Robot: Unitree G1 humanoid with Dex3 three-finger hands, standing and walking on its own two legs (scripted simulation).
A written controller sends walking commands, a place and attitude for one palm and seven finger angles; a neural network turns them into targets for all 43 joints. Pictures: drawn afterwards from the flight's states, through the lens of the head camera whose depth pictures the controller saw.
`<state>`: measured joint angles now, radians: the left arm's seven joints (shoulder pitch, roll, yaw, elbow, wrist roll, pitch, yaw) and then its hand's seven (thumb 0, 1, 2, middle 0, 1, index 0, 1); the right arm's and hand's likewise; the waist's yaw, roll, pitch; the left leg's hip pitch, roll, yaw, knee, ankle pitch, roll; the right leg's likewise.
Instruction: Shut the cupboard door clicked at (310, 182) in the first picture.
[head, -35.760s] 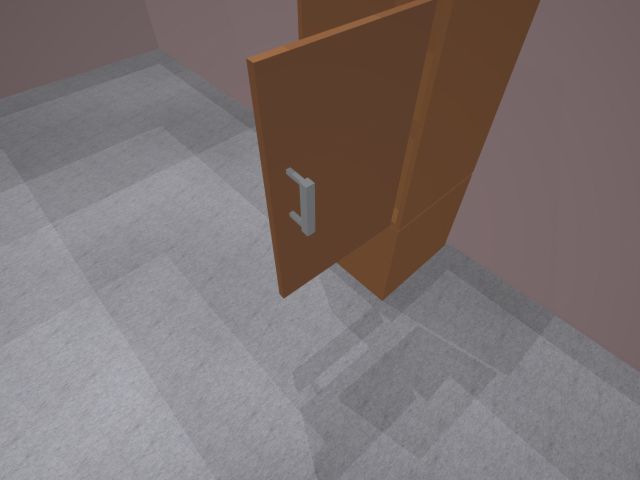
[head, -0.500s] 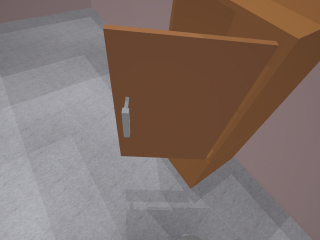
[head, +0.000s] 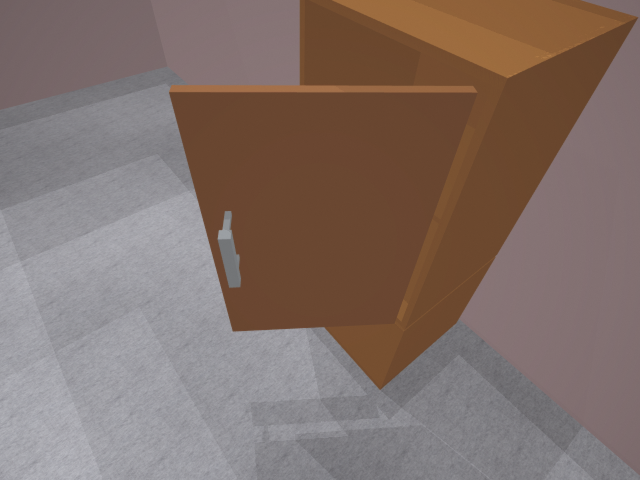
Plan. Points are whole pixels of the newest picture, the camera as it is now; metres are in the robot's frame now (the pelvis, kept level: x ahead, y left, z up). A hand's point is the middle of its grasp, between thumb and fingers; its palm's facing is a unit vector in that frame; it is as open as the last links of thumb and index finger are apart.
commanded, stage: come to a stop and stand still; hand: left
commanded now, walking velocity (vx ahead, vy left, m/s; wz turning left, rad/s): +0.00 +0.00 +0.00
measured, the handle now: (231, 250) +0.47 +0.17 -0.02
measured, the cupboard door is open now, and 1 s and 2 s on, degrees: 55 55 55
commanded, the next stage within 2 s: look again from close up in 0.16 s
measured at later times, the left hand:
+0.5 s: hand out of the picture -0.01 +0.18 -0.18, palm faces +0.01 -0.98 -0.21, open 7.4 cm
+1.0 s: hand out of the picture +0.14 +0.21 -0.09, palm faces +0.23 -0.95 -0.21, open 7.4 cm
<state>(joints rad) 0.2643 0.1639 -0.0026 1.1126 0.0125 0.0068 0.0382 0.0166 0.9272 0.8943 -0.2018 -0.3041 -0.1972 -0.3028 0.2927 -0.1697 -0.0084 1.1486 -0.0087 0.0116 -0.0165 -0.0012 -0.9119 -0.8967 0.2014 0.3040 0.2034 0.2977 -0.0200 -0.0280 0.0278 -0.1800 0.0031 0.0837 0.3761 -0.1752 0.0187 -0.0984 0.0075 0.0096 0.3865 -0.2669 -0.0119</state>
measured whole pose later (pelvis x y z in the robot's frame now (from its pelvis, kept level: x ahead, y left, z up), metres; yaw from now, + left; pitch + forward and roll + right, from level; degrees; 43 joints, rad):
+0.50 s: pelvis +0.00 +0.01 -0.01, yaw +1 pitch -1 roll +0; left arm 0.31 0.13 -0.02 1.09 0.02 -0.03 0.04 0.01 0.91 0.89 -0.20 -0.30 -0.20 -0.30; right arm 0.31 -0.16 0.00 1.07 -0.02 -0.01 -0.02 0.02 -0.93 -0.90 0.20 0.30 0.20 0.30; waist -0.02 0.03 0.02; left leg -0.28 -0.01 0.07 0.54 -0.26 0.04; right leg -0.18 -0.01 0.00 0.52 -0.34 0.00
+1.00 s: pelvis +0.01 +0.01 -0.02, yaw +2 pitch +1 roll +1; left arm 0.47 0.21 0.03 0.26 -0.10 -0.02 0.11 0.02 0.91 0.89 -0.21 -0.31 -0.21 -0.31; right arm 0.31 -0.20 0.00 0.88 0.03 -0.24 -0.05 0.01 -0.90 -0.90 0.20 0.30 0.20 0.30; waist -0.02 -0.04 0.01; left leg -0.31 -0.04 0.07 0.56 -0.27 0.03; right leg -0.30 -0.04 -0.03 0.72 -0.36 -0.01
